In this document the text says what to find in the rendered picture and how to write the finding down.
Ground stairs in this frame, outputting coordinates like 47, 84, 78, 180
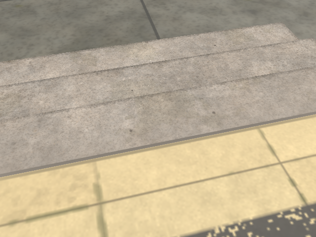
0, 22, 316, 120

